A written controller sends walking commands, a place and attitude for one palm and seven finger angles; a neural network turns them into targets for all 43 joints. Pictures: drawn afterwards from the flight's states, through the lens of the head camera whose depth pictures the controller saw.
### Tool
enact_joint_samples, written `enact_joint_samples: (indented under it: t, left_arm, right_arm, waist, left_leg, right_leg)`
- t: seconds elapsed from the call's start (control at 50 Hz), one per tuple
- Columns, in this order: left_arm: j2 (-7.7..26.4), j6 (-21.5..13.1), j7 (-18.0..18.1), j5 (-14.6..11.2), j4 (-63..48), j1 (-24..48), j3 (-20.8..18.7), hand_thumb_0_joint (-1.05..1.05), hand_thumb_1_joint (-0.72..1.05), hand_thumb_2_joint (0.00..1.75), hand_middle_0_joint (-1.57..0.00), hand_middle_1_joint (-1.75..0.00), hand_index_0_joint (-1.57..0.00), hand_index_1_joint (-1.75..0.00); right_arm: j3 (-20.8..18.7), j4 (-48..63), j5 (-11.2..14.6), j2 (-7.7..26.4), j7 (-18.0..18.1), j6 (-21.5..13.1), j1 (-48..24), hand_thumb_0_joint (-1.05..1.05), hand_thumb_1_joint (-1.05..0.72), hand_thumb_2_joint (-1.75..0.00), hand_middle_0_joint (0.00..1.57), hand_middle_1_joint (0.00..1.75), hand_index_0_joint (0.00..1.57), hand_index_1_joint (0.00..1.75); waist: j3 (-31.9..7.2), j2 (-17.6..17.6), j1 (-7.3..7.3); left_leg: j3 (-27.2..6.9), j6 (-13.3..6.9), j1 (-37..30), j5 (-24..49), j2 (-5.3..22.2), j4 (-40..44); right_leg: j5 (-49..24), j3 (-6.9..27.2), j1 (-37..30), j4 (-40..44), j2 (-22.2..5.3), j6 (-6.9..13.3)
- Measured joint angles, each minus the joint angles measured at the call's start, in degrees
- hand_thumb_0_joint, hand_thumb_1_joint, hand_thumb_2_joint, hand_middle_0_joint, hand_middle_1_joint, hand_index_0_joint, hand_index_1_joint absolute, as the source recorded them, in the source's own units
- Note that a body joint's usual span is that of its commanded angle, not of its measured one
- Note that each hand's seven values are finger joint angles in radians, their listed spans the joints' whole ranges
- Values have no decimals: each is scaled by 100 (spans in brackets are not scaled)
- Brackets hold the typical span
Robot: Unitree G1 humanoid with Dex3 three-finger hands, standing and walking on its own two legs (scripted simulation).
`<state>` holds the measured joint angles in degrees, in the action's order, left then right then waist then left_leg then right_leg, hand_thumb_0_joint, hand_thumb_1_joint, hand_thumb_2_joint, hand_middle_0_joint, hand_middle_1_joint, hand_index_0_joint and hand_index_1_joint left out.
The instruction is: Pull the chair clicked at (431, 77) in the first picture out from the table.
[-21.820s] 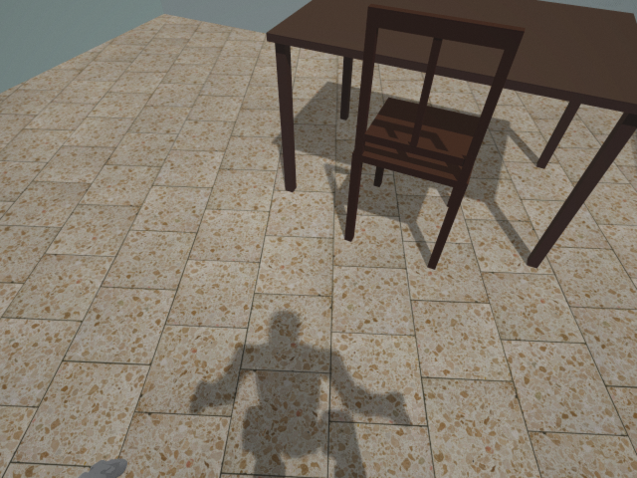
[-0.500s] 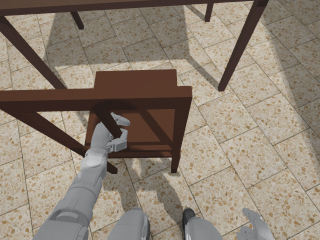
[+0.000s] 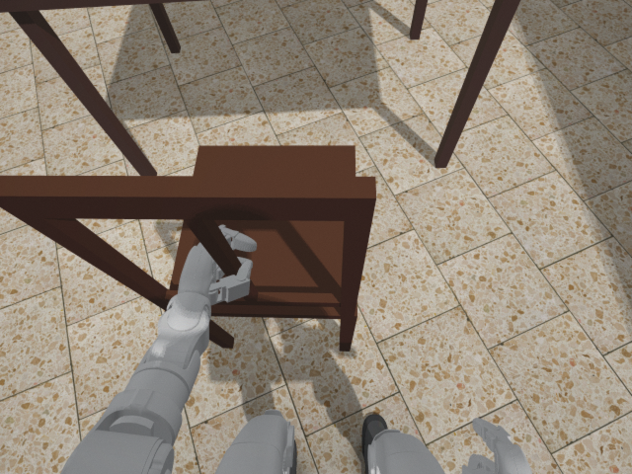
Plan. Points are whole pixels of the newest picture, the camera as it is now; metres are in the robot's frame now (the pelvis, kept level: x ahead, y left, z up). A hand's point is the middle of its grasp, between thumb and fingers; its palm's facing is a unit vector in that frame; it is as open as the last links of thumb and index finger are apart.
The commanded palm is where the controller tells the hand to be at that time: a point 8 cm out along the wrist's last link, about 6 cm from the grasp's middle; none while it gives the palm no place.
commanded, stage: step backward, pulling the chair out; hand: left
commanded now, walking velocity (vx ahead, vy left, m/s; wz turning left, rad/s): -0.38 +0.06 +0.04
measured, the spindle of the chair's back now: (230, 264) +0.38 +0.14 -0.07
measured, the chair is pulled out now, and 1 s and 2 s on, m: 0.47 0.61 0.61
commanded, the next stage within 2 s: stop walking, hand still on the chair in 0.28 s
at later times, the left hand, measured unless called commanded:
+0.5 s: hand (221, 354) +0.25 +0.14 -0.07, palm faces -0.09 -0.98 -0.16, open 5.3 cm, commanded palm +0.24 +0.19 -0.06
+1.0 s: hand (219, 377) +0.22 +0.14 -0.07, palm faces -0.08 -0.98 -0.16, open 5.5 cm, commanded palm +0.21 +0.19 -0.06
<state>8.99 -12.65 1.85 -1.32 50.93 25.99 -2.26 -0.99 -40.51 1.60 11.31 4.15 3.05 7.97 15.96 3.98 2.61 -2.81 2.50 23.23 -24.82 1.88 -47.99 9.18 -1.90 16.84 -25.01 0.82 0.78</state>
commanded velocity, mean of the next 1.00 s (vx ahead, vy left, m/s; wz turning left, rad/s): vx -0.05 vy -0.05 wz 0.01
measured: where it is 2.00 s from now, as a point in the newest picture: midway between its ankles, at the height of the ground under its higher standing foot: outside the picture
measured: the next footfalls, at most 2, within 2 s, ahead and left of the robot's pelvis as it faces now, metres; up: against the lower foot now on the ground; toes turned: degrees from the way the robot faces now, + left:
left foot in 0.20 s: -0.07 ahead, +0.16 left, +0.00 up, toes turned +4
right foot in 0.42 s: -0.01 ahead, -0.10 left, +0.00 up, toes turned -1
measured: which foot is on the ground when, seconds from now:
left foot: up 0.00-0.18, down 0.20-1.00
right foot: down 0.00-0.22, up 0.24-0.40, down 0.42-1.00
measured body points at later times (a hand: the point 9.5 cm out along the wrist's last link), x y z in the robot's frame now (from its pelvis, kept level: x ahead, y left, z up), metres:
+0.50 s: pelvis -0.09 +0.03 -0.01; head +0.01 +0.01 +0.43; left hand +0.25 +0.19 -0.06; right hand +0.00 -0.21 -0.16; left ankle -0.11 +0.15 -0.74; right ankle -0.05 -0.10 -0.74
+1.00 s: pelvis -0.07 +0.04 +0.00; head -0.03 +0.01 +0.45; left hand +0.22 +0.19 -0.05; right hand +0.03 -0.21 -0.14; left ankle -0.11 +0.16 -0.74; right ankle -0.05 -0.10 -0.74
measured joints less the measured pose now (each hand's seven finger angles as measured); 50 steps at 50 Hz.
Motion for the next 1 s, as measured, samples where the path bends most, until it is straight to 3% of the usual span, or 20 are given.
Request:
enact_joint_samples:
  t: [0.04, 0.1, 0.18, 0.22, 0.26, 0.32, 0.36, 0.4, 0.44, 0.48, 0.56, 0.62, 0.72, 0.84, 1.0]
  left_arm:
    - [-36, 60, 74, -20, 21, 16, -52, 6, 68, 81, -31, -119, -49, -145]
    - [-102, 181, 178, -20, -49, -13, -14, 6, 68, 81, -29, -121, -49, -145]
    - [-197, 346, 199, 9, -254, -92, 203, 5, 70, 80, -26, -125, -49, -145]
    - [-162, 392, 185, -3, -369, -104, 352, 4, 71, 79, -25, -127, -49, -145]
    - [-160, 419, 150, -10, -404, -182, 392, 3, 72, 79, -23, -126, -49, -145]
    - [-242, 367, 49, 8, -264, -259, 403, 5, 72, 78, -23, -124, -49, -145]
    - [-278, 352, -21, 55, -126, -239, 462, 6, 71, 79, -24, -124, -49, -145]
    - [-251, 321, -126, 102, 34, -188, 528, 6, 70, 80, -26, -123, -49, -145]
    - [-174, 401, -152, 85, -105, -225, 513, 5, 69, 81, -28, -123, -49, -145]
    - [-132, 396, -105, -27, -156, -245, 430, 5, 68, 82, -30, -123, -49, -145]
    - [-115, 521, -20, -162, -124, -224, 353, 6, 68, 83, -30, -123, -49, -145]
    - [-153, 590, 36, -185, -5, -253, 331, 7, 69, 83, -28, -123, -49, -145]
    - [-288, 558, 65, -148, 211, -487, 350, 8, 69, 82, -28, -122, -49, -145]
    - [-364, 487, 65, -121, 264, -852, 478, 9, 68, 83, -28, -124, -49, -145]
    - [-412, 462, 41, -121, 107, -1112, 578, 9, 67, 84, -29, -124, -49, -145]
  right_arm:
    - [-12, 21, 31, 121, 38, -22, -48, 0, -92, -90, 20, 30, 20, 30]
    - [-36, 119, 80, 308, 91, -25, -42, 0, -92, -90, 20, 30, 20, 30]
    - [-92, 285, 81, 528, 180, 29, 89, 1, -91, -90, 20, 30, 20, 30]
    - [-162, 266, 54, 473, 228, 81, 91, 1, -91, -90, 20, 30, 20, 30]
    - [-202, 320, -69, 379, 199, 127, 169, 1, -91, -90, 19, 30, 20, 30]
    - [-233, 285, -114, 245, 31, 123, 355, 1, -91, -90, 19, 30, 20, 30]
    - [-192, 206, -94, 150, -83, 105, 526, 1, -91, -90, 19, 30, 20, 30]
    - [-98, 110, -81, 41, -135, 83, 693, 1, -91, -90, 19, 30, 20, 30]
    - [13, 57, -35, -29, -133, 93, 683, 1, -91, -90, 20, 30, 20, 30]
    - [25, 64, 32, -27, -47, 90, 551, 1, -92, -90, 20, 30, 20, 30]
    - [58, 121, 121, 106, 126, 114, 431, 1, -92, -90, 20, 30, 20, 30]
    - [66, 120, 101, 210, 221, 112, 416, 1, -92, -90, 20, 30, 20, 30]
    - [18, 104, 66, 314, 223, 120, 582, 1, -91, -90, 20, 30, 20, 30]
    - [27, -44, 66, 266, 230, 69, 717, 1, -91, -90, 20, 30, 20, 30]
    - [52, -49, 35, 149, 227, 19, 565, 1, -91, -90, 20, 30, 20, 30]
  waist:
    - [-105, -114, 63]
    - [-299, -240, 163]
    - [-566, -267, 238]
    - [-519, -480, 194]
    - [-474, -501, 113]
    - [-396, -172, 72]
    - [-373, -36, -39]
    - [-416, -23, -151]
    - [-366, 13, -180]
    - [-299, 118, -81]
    - [-419, 5, 60]
    - [-527, -170, 49]
    - [-769, -163, -7]
    - [-1004, -114, -71]
    - [-1016, -32, -106]
  left_leg:
    - [33, 40, 64, -254, -169, -290]
    - [135, 61, -100, -298, -252, -72]
    - [366, 16, -786, 380, -51, 1381]
    - [599, -174, -1082, 555, -129, 1902]
    - [678, -249, -1117, 573, -116, 1928]
    - [542, -241, -1154, 632, 137, 1937]
    - [482, -202, -1181, 662, 241, 1899]
    - [447, -150, -1120, 581, 248, 1698]
    - [426, -96, -1012, 433, 284, 1407]
    - [399, -72, -892, 633, 349, 1303]
    - [378, -112, -710, 541, 156, 1284]
    - [521, -187, -836, 715, -14, 1536]
    - [601, -226, -1060, 760, -52, 1757]
    - [655, -212, -1395, 754, -35, 2058]
    - [667, -197, -1633, 721, -39, 2207]
  right_leg:
    - [-77, 70, 202, -47, -136, -12]
    - [-170, 123, 498, -131, -321, -95]
    - [-222, 101, 871, -354, -436, -246]
    - [-192, 205, 961, -548, -567, -293]
    - [556, 303, 1107, -1278, -454, -247]
    - [1331, 197, 965, -2129, -65, -153]
    - [1158, 13, 518, -1506, 6, -92]
    - [361, -66, -20, -515, -20, -25]
    - [148, -76, -270, -103, 3, -50]
    - [229, -102, -142, -227, 57, -59]
    - [313, -70, 205, -593, -121, -89]
    - [328, 76, 269, -683, -278, -155]
    - [262, 144, 111, -548, -307, -199]
    - [327, 183, -161, -339, -278, -200]
    - [401, 187, -358, -277, -279, -206]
